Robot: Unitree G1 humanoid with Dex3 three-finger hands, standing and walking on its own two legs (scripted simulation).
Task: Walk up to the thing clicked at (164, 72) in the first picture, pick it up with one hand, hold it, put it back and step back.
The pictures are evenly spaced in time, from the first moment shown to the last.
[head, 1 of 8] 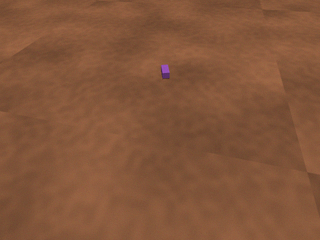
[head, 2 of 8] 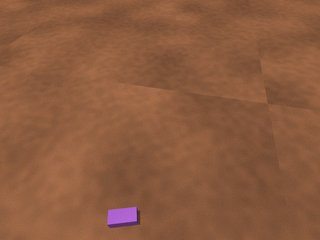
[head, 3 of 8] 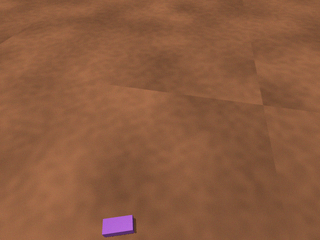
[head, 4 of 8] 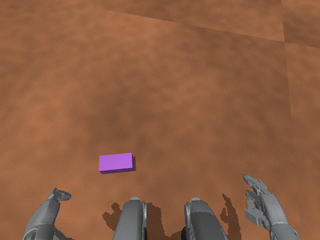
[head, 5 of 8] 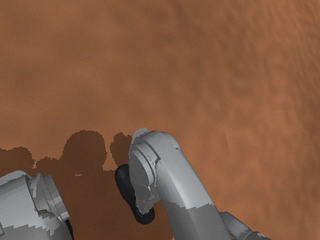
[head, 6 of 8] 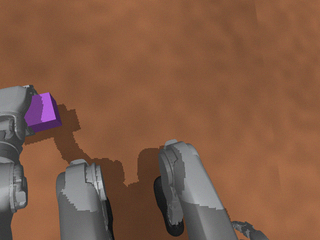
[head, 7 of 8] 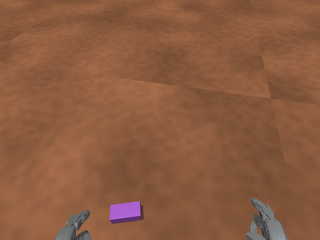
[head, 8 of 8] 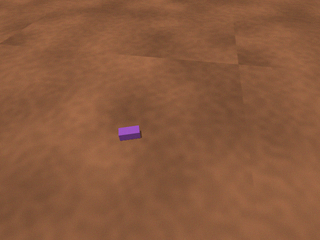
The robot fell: no
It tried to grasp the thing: yes
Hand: left
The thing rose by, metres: 0.66
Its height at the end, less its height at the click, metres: +0.00
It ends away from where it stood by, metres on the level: 0.01
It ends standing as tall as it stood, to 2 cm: yes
